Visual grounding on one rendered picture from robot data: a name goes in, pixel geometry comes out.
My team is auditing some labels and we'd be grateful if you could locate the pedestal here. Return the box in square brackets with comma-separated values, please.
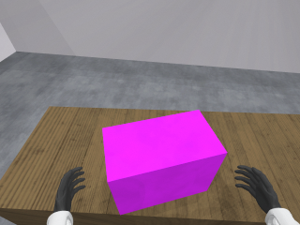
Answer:
[0, 106, 300, 225]

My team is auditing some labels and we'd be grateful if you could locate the carton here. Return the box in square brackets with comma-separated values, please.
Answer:
[102, 110, 227, 216]

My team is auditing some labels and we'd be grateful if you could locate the left robot hand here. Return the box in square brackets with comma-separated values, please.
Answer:
[53, 167, 86, 213]

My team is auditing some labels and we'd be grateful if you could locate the right robot hand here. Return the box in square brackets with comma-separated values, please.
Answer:
[234, 165, 282, 214]

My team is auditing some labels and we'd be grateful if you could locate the right robot forearm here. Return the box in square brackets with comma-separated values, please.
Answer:
[264, 207, 300, 225]

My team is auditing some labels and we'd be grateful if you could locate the left robot forearm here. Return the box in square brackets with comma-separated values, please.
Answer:
[47, 210, 73, 225]

